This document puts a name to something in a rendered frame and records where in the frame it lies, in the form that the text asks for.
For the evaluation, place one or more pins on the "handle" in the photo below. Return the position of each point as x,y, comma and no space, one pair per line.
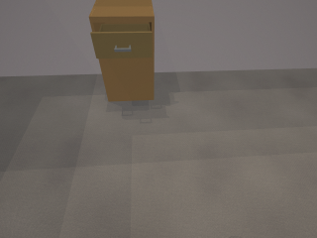
119,50

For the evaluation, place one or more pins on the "drawer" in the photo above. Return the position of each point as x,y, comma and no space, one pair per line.
138,36

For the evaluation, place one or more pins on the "cabinet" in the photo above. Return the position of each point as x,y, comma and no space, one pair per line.
126,79

